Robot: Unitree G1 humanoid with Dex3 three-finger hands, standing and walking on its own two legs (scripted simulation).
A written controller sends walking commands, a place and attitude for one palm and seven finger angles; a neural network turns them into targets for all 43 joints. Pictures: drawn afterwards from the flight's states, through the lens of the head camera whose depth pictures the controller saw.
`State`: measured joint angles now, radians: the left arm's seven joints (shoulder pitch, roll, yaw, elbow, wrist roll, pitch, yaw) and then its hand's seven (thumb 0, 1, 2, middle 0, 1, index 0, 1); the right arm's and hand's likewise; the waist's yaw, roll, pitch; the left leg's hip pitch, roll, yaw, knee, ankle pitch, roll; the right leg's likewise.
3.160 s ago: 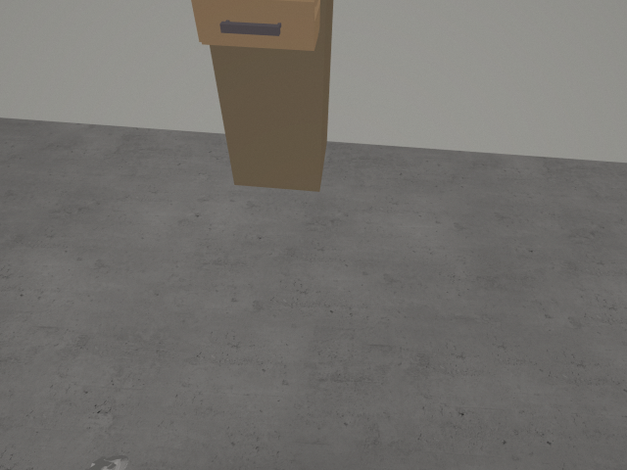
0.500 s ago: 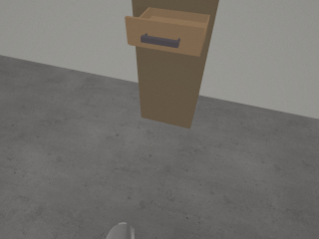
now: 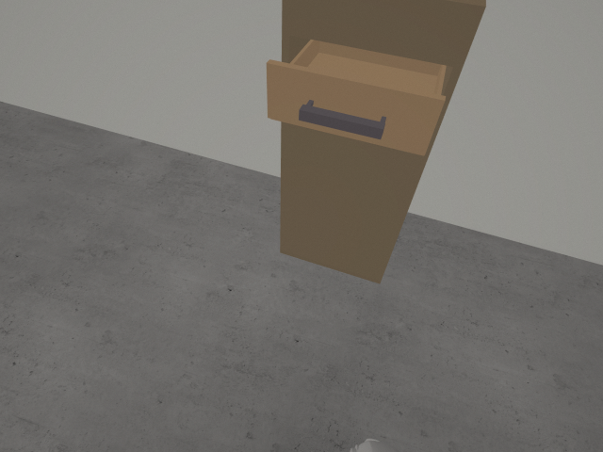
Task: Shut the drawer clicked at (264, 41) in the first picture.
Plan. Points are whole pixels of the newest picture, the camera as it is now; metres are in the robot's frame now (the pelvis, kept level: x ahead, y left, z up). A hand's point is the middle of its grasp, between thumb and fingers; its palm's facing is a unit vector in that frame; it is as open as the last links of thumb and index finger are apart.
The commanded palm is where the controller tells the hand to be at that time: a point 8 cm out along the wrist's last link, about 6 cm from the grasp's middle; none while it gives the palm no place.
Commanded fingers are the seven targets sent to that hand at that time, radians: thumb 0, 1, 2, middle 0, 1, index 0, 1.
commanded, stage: turn to face it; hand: left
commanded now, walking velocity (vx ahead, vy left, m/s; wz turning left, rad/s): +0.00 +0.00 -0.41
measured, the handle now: (343, 116) +0.77 -0.02 +0.05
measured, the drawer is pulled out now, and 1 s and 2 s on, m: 0.16 0.16 0.16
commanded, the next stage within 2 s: take the last steps up to it in 0.38 s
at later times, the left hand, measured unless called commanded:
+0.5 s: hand out of the picture +0.14 +0.14 -0.17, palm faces -0.12 -0.97 -0.22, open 7.3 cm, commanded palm none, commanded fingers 0.00 0.90 0.90 -0.20 -0.30 -0.20 -0.30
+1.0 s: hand (241, 409) +0.22 +0.11 -0.17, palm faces -0.31 -0.94 -0.17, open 7.4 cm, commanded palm none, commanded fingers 0.00 0.90 0.90 -0.20 -0.30 -0.20 -0.30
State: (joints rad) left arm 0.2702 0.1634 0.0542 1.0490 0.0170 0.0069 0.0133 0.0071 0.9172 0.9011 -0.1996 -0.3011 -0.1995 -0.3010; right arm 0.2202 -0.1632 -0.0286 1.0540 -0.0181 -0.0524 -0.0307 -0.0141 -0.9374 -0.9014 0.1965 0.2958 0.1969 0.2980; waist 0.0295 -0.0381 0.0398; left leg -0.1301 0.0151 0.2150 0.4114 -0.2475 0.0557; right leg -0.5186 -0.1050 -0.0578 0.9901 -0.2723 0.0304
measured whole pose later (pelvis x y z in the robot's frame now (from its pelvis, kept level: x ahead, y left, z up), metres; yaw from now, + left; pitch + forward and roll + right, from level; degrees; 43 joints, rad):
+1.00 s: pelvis +0.11 -0.05 +0.00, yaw -17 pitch +0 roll +0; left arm 0.21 0.19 0.06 1.06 0.02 0.02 -0.03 0.01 0.91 0.90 -0.20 -0.30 -0.20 -0.30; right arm 0.47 -0.11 -0.03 1.13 -0.04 -0.04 -0.02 0.01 -0.90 -0.90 0.20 0.30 0.20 0.30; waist -0.07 -0.02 0.04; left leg -0.02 0.07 0.14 0.34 -0.31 -0.03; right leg -0.42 -0.07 -0.09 0.69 -0.32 0.00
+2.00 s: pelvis +0.25 -0.16 -0.01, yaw -15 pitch -2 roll +2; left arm 0.20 0.18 0.04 1.01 0.02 0.02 0.03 0.00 0.91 0.90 -0.20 -0.30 -0.20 -0.30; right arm 0.19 -0.19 -0.06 1.06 -0.01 0.05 -0.02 0.01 -0.91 -0.90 0.20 0.30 0.20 0.30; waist -0.01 0.04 0.07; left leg -0.32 0.09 0.09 0.62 -0.34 -0.04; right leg -0.26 -0.05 -0.06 0.62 -0.33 -0.01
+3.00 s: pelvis +0.26 -0.11 +0.00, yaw -15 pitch -1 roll +0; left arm 0.24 0.16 0.01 1.14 0.00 0.00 0.04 0.01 0.93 0.90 -0.20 -0.30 -0.20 -0.30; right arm 0.25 -0.15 -0.01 1.14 -0.01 -0.01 -0.04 0.01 -0.92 -0.90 0.20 0.30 0.20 0.30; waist -0.01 0.01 0.03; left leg -0.10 0.00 0.06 0.40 -0.29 0.01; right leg -0.15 -0.04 -0.05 0.44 -0.27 0.01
